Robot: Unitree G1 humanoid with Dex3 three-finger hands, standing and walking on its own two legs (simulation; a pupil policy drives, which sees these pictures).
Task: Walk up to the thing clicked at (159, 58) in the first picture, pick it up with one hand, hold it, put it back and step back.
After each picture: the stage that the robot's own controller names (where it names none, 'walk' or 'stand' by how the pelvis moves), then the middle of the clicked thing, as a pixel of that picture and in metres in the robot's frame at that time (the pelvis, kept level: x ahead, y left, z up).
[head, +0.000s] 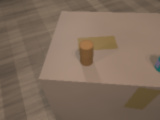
stand; out of the picture +0.52 -0.33 -0.06
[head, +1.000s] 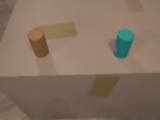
sink last; (123, 44) +0.54 -0.12 -0.03
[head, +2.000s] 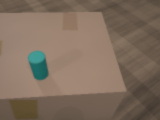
rise first; (38, 66) +0.45 +0.22 -0.04
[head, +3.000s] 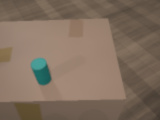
stand; (41, 72) +0.45 +0.23 -0.06
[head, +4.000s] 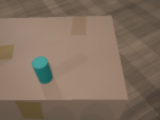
stand; (42, 70) +0.46 +0.22 -0.06
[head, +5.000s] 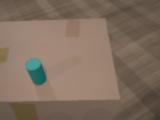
stand; (36, 72) +0.46 +0.25 -0.06
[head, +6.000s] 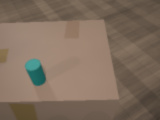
stand; (36, 72) +0.46 +0.26 -0.06
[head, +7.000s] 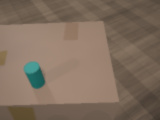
stand; (35, 75) +0.45 +0.26 -0.06
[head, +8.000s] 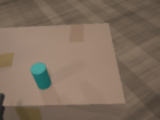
rise first; (41, 76) +0.44 +0.25 -0.06
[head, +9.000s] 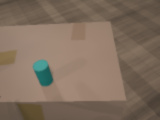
go down; (43, 73) +0.46 +0.25 -0.06
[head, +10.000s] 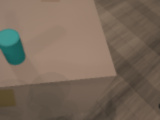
go down; (12, 48) +0.46 +0.23 +0.00
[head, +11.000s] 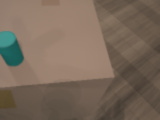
go down; (10, 49) +0.47 +0.24 +0.01
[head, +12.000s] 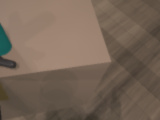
close in; out of the picture +0.49 +0.25 +0.04
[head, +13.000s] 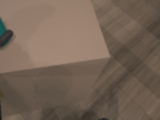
lift; out of the picture +0.51 +0.24 +0.06
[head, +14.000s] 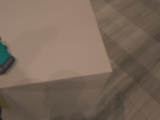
lift; out of the picture +0.43 +0.25 +0.04
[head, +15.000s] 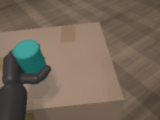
lift; (32, 62) +0.34 +0.17 +0.18
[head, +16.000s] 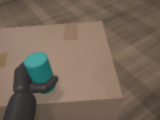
hold; (41, 73) +0.33 +0.16 +0.12
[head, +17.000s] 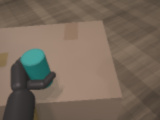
hold; (38, 69) +0.34 +0.17 +0.13
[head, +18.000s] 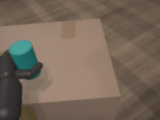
crouch; (26, 60) +0.38 +0.21 +0.13
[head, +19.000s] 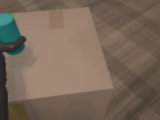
lower; (9, 35) +0.47 +0.24 +0.14
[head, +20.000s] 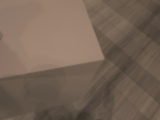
lower; out of the picture +0.51 +0.25 +0.05
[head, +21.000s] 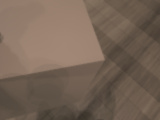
lower; out of the picture +0.51 +0.26 +0.05
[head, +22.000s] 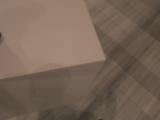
lower; out of the picture +0.51 +0.26 +0.05
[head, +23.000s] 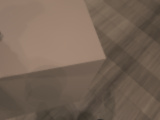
lower; out of the picture +0.51 +0.26 +0.06
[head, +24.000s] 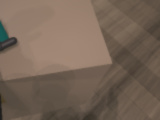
open; out of the picture +0.50 +0.24 +0.05
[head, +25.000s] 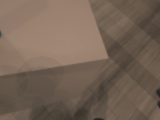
sink last; out of the picture +0.50 +0.25 +0.05
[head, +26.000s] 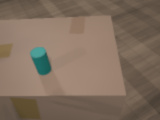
stand; (41, 61) +0.49 +0.25 -0.01
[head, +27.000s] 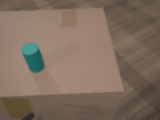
stand; (33, 58) +0.48 +0.24 +0.00
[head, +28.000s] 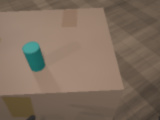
stand; (34, 57) +0.49 +0.24 +0.00
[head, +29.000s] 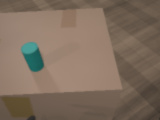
stand; (33, 57) +0.49 +0.25 +0.00
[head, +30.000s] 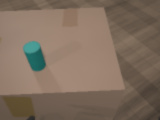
stand; (35, 56) +0.49 +0.24 +0.00
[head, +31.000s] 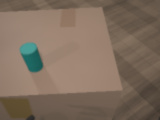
stand; (32, 58) +0.48 +0.25 +0.01
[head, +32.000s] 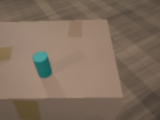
stand; (42, 65) +0.50 +0.24 -0.05
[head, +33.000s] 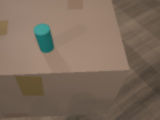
walk; (44, 38) +0.56 +0.19 -0.03
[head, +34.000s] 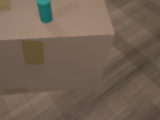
walk; (45, 10) +0.76 +0.24 -0.05
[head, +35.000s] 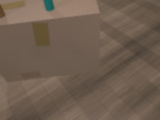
stand; (48, 1) +1.07 +0.37 -0.05
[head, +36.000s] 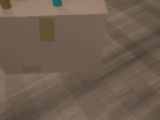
stand; out of the picture +1.10 +0.26 -0.06
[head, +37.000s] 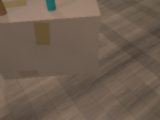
stand; (50, 2) +1.11 +0.29 -0.07
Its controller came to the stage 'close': yes
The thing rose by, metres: 0.19
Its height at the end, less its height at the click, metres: +0.00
